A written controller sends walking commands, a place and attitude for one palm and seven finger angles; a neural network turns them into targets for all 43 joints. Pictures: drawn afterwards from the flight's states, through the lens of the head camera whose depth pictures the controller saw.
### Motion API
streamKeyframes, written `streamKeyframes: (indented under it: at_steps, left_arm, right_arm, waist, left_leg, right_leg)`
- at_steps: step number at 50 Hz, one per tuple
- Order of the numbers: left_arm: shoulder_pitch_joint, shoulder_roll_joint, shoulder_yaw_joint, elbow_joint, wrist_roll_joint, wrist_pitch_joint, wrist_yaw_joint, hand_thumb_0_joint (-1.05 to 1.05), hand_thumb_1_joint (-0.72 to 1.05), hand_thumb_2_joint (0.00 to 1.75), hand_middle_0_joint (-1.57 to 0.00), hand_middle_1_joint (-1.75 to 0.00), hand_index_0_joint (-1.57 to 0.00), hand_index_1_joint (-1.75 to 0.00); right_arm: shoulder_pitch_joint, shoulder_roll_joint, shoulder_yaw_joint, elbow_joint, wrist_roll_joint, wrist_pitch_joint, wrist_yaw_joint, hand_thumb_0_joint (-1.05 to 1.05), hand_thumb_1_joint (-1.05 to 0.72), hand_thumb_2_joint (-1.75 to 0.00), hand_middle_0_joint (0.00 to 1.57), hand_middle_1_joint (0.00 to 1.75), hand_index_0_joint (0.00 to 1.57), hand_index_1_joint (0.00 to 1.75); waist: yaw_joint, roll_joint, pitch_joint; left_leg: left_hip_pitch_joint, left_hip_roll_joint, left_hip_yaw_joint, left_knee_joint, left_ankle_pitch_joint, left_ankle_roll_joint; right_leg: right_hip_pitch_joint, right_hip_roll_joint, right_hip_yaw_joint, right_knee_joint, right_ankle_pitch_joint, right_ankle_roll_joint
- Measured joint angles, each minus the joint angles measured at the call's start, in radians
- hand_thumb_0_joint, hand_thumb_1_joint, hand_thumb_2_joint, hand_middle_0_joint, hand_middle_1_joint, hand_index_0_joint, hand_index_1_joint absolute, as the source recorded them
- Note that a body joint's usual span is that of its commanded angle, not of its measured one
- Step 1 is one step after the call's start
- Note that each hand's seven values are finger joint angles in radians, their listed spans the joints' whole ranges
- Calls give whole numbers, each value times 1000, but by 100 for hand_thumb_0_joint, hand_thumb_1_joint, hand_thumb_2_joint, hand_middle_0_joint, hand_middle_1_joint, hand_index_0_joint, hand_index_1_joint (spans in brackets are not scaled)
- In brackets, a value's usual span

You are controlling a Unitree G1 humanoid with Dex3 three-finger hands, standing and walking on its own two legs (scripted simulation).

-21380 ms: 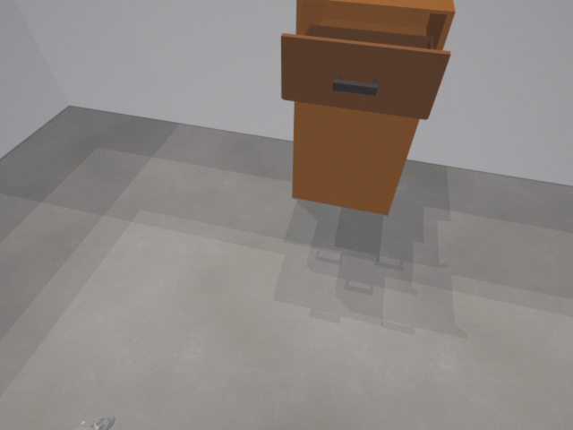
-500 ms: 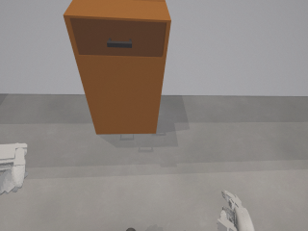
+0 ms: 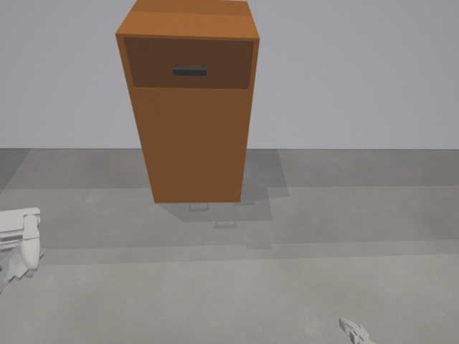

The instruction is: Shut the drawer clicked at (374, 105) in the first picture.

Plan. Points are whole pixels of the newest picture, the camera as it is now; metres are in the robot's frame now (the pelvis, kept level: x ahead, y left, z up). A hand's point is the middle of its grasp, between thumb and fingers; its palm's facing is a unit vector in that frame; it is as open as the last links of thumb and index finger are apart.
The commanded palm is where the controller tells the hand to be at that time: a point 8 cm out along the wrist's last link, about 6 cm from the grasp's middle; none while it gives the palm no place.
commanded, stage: let the arm hang, fingers relaxed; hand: left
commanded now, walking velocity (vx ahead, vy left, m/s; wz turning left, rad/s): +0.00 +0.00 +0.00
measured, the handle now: (190, 69) +0.97 +0.18 +0.03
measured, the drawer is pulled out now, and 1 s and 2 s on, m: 0.00 0.00 0.00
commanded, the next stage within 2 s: look to check the result in 1.20 s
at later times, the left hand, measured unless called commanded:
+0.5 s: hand out of the picture -0.03 +0.21 -0.17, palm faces +0.10 -0.97 -0.23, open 3.6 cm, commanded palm none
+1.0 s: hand out of the picture +0.03 +0.24 -0.16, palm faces +0.08 -0.96 -0.27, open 7.3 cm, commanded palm none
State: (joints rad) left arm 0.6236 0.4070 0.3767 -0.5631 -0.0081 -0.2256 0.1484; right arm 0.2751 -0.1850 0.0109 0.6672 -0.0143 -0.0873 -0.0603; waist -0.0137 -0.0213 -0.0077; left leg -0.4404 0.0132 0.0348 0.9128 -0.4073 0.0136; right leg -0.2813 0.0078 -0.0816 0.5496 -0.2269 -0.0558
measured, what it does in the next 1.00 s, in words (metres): stands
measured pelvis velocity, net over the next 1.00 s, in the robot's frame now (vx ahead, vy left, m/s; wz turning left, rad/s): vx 0.00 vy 0.02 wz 0.09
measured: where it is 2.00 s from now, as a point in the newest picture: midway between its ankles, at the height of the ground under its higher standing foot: outside the picture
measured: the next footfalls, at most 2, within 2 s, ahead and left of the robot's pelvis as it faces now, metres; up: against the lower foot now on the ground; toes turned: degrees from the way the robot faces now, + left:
none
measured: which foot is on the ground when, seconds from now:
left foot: down 0.00-1.00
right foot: down 0.00-1.00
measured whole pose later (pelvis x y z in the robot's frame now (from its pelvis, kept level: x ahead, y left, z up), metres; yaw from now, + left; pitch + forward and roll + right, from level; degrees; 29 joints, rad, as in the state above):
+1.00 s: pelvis +0.00 +0.02 +0.01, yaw +5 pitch -2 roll -1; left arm 0.17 0.26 0.02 1.12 0.02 0.00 0.01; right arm 0.20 -0.25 -0.04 1.10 -0.03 0.01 -0.01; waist -0.01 0.01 0.05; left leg -0.27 -0.02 0.00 0.43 -0.13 0.03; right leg -0.22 -0.02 0.01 0.44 -0.20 0.01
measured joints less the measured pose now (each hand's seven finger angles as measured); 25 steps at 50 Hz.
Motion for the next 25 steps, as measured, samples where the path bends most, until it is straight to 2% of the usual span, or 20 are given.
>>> streamKeyframes:
  at_steps: [2,5,6,7,9,11,12,14,15,17,19,21,25]
  left_arm:
    - [-1,-24,-4,14,-2,2,4,2,89,90,-141,-160,-141,-160]
    - [-3,-54,-17,8,-4,6,10,2,89,90,-141,-160,-141,-160]
    - [-36,-56,-39,55,11,-4,-8,1,89,90,-141,-160,-141,-160]
    - [-94,-58,-76,149,22,19,-36,1,89,90,-141,-160,-141,-160]
    - [-216,-83,-150,409,35,119,-79,1,89,90,-140,-159,-140,-159]
    - [-313,-117,-209,692,40,209,-103,0,90,90,-137,-156,-137,-156]
    - [-345,-130,-235,819,42,239,-110,1,90,90,-134,-154,-135,-154]
    - [-369,-145,-288,1020,44,270,-124,1,91,90,-129,-149,-130,-150]
    - [-371,-158,-314,1108,44,275,-130,1,91,90,-126,-147,-127,-147]
    - [-360,-198,-366,1265,43,287,-141,1,91,90,-120,-140,-120,-140]
    - [-342,-206,-369,1369,58,286,-112,2,90,90,-114,-138,-113,-133]
    - [-325,-194,-358,1445,39,280,-116,2,90,90,-107,-132,-106,-126]
    - [-300,-171,-355,1557,32,271,-129,2,90,90,-92,-115,-91,-110]
  right_arm:
    - [4,-8,-3,9,2,5,-7,1,-91,-90,21,30,21,30]
    - [10,-31,-8,-5,0,-13,-24,1,-91,-90,21,30,21,30]
    - [6,-48,-23,3,-3,-33,-5,1,-91,-90,21,30,21,30]
    - [-6,-64,-36,20,-5,-29,17,1,-91,-90,21,30,20,30]
    - [-37,-87,-42,58,-16,12,43,1,-91,-90,21,30,20,30]
    - [-60,-88,-32,87,-30,44,52,1,-91,-90,21,30,20,30]
    - [-68,-82,-24,97,-33,55,54,1,-91,-90,21,30,20,30]
    - [-77,-58,-8,112,-26,73,59,1,-91,-90,21,30,20,30]
    - [-83,-48,-6,122,-20,81,61,1,-91,-90,21,30,20,30]
    - [-81,-32,-8,150,-15,102,65,1,-91,-90,21,30,20,30]
    - [-61,-14,-11,184,-13,116,65,1,-91,-90,21,30,20,30]
    - [-33,0,-12,225,-14,119,62,0,-91,-90,21,30,20,30]
    - [17,15,-14,316,-14,129,55,0,-91,-90,20,30,20,30]
  waist:
    - [3,-8,-11]
    - [0,4,-13]
    - [-4,21,-16]
    - [-3,29,-14]
    - [-11,45,-20]
    - [-25,50,-18]
    - [-28,44,-12]
    - [-26,9,1]
    - [-27,0,14]
    - [-39,6,32]
    - [-35,5,44]
    - [-22,5,58]
    - [7,17,72]
  left_leg:
    - [19,10,20,-58,12,4]
    - [114,32,18,-294,48,19]
    - [95,31,5,-307,143,21]
    - [66,19,-1,-274,175,21]
    - [30,-8,-14,-240,172,24]
    - [24,-26,-28,-246,173,25]
    - [27,-30,-30,-252,178,23]
    - [32,-40,-17,-253,182,14]
    - [36,-38,-14,-250,181,9]
    - [46,-30,-31,-253,166,2]
    - [51,-21,-48,-267,159,0]
    - [62,-10,-58,-297,219,-2]
    - [85,-9,-64,-358,235,2]
  right_leg:
    - [7,-10,2,-6,-14,10]
    - [4,-11,-12,23,-36,28]
    - [-23,-18,-25,68,-51,38]
    - [-56,-30,-10,135,-103,49]
    - [-121,-34,48,282,-231,64]
    - [-142,-30,84,330,-284,70]
    - [-129,-28,92,294,-267,70]
    - [-80,-32,114,150,-142,66]
    - [-76,-30,118,133,-64,67]
    - [-59,-21,103,119,-44,69]
    - [-40,-10,88,81,-43,65]
    - [-23,2,79,47,-30,64]
    - [8,3,73,-26,-18,58]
